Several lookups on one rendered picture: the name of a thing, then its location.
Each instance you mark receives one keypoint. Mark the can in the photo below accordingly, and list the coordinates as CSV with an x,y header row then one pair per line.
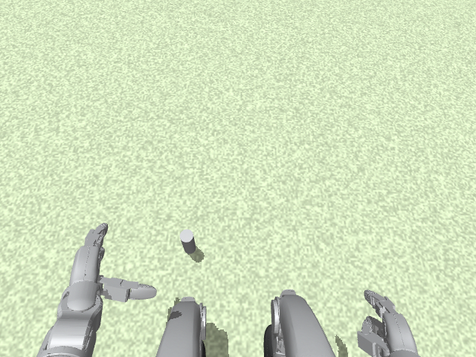
x,y
187,240

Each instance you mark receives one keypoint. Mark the left robot hand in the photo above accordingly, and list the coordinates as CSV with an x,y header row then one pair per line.
x,y
86,267

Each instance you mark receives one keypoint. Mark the right robot hand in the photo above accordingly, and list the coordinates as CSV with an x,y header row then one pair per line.
x,y
380,339

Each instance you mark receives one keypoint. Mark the left robot arm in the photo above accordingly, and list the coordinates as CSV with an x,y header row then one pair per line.
x,y
78,318

